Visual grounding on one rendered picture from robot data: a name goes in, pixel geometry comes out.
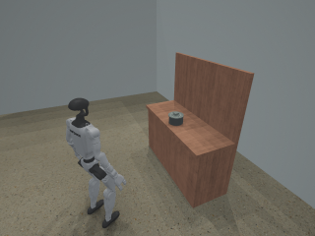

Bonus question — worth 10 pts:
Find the lid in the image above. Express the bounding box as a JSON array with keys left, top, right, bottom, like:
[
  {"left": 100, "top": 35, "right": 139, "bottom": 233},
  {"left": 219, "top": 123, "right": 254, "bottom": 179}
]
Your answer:
[{"left": 168, "top": 111, "right": 184, "bottom": 119}]

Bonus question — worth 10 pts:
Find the right robot upper arm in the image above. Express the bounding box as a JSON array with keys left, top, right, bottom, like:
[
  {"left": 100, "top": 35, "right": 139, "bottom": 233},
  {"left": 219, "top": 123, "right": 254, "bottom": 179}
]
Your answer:
[{"left": 86, "top": 126, "right": 102, "bottom": 161}]

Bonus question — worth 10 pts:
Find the robot torso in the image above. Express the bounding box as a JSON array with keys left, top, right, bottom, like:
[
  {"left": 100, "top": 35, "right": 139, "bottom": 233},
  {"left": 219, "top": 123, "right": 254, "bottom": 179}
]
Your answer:
[{"left": 69, "top": 118, "right": 99, "bottom": 174}]

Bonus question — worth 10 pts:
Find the left robot forearm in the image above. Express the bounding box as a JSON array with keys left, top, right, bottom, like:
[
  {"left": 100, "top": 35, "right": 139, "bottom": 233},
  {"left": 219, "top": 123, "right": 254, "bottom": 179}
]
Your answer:
[{"left": 67, "top": 142, "right": 78, "bottom": 153}]

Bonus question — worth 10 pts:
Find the right robot forearm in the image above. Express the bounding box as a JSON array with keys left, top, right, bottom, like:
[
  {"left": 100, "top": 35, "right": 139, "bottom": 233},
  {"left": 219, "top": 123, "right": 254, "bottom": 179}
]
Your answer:
[{"left": 98, "top": 152, "right": 118, "bottom": 179}]

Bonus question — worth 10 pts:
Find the left robot upper arm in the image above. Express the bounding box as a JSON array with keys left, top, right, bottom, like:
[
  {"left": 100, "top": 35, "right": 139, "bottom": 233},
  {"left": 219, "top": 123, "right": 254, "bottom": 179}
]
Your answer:
[{"left": 66, "top": 117, "right": 75, "bottom": 144}]

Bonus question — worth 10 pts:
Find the pot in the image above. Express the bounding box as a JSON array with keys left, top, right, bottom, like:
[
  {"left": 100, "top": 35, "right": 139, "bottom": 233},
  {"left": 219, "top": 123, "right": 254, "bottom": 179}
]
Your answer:
[{"left": 168, "top": 117, "right": 183, "bottom": 126}]

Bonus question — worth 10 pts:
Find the robot left hand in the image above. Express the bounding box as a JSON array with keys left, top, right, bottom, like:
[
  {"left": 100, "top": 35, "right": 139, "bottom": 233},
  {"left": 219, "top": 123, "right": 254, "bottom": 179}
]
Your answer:
[{"left": 75, "top": 152, "right": 82, "bottom": 160}]

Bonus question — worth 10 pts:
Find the robot right hand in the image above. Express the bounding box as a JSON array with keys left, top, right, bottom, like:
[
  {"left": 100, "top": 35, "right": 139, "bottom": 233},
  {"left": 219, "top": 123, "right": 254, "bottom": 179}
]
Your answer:
[{"left": 113, "top": 174, "right": 127, "bottom": 191}]

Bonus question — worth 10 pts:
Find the table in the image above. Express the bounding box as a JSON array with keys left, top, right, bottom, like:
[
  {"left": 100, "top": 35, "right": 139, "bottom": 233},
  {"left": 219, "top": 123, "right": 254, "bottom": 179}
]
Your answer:
[{"left": 146, "top": 52, "right": 254, "bottom": 208}]

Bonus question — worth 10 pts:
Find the right robot foot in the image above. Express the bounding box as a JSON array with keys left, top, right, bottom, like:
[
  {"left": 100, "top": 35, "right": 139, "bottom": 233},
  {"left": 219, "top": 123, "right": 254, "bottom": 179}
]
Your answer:
[{"left": 102, "top": 210, "right": 120, "bottom": 228}]

